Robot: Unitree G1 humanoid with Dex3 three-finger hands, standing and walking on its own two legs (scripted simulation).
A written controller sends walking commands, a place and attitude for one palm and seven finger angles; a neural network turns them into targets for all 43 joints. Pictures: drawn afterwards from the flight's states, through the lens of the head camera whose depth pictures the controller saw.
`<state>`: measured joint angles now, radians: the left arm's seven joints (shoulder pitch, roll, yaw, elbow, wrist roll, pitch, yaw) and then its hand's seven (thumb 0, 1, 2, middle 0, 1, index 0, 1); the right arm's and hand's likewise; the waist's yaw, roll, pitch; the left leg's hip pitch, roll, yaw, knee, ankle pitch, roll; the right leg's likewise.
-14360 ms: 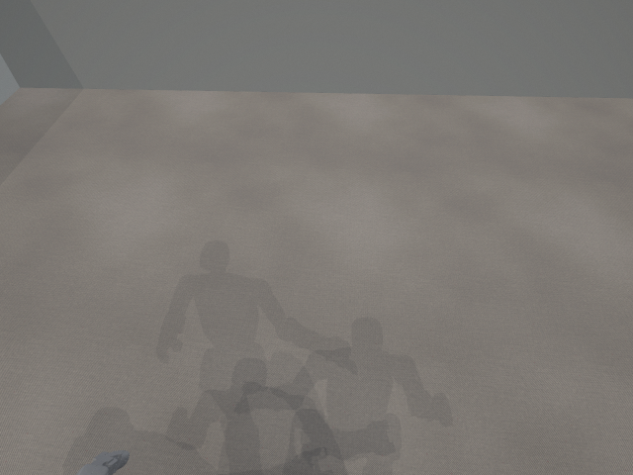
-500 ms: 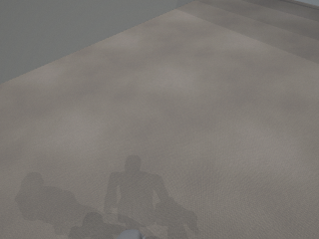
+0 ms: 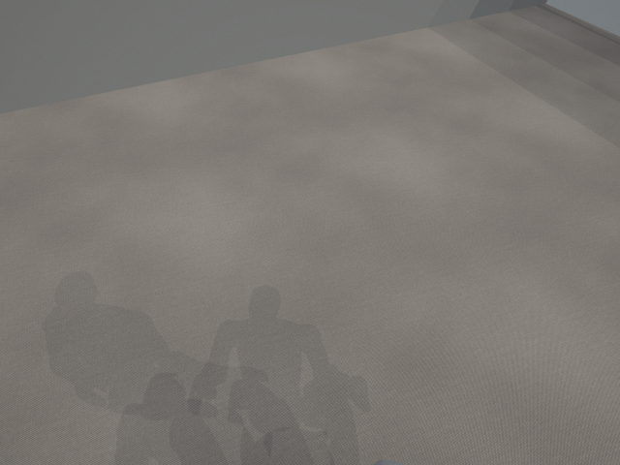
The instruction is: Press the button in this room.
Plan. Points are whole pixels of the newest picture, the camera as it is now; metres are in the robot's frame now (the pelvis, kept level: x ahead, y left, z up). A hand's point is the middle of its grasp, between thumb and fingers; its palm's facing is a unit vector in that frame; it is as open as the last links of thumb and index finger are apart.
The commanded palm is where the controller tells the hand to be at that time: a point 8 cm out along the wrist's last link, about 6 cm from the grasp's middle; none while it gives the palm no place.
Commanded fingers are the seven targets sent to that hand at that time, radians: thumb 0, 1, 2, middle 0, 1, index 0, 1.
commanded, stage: turn or walk to find it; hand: left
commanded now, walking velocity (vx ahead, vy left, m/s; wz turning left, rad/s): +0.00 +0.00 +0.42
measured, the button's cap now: out of the picture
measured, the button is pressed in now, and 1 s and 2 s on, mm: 0 0 0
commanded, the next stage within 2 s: none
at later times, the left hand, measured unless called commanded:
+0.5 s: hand out of the picture -0.02 +0.14 -0.15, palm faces +0.27 -0.93 -0.27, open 7.3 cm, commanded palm none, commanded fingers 0.00 0.90 0.90 -0.20 -0.30 -0.20 -0.30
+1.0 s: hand out of the picture -0.08 +0.19 -0.16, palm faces +0.45 -0.85 -0.26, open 7.4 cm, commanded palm none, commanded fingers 0.00 0.90 0.90 -0.20 -0.30 -0.20 -0.30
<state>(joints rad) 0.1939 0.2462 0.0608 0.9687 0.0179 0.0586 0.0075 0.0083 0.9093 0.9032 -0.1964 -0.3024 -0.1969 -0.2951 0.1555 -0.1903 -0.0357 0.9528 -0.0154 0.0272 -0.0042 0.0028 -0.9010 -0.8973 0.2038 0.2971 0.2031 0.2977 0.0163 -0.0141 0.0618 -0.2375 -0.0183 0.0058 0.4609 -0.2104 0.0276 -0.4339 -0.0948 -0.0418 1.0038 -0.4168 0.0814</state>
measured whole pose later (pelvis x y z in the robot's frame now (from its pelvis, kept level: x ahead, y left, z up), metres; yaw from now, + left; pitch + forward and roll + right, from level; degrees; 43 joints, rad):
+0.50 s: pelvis -0.03 -0.06 +0.00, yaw +15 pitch -1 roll +3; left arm 0.22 0.16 0.03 0.94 0.03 0.01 0.02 0.01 0.91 0.90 -0.20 -0.30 -0.20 -0.30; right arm 0.24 -0.25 -0.08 1.02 -0.02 0.09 0.01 0.01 -0.91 -0.90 0.20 0.30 0.20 0.30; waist 0.00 0.02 0.07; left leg -0.41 0.04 -0.01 1.01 -0.41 -0.08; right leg -0.22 -0.12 -0.23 0.51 -0.28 -0.04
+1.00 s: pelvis -0.06 -0.03 +0.00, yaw +25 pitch +0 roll +0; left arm 0.17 0.24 0.06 0.96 0.01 0.06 0.01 0.01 0.91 0.90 -0.20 -0.30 -0.20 -0.30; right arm 0.17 -0.19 -0.04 0.96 -0.02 0.03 -0.01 0.00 -0.90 -0.90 0.20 0.30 0.20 0.30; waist 0.00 -0.01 0.06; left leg -0.22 -0.03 -0.02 0.46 -0.23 0.02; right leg -0.42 -0.09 -0.04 0.94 -0.43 0.09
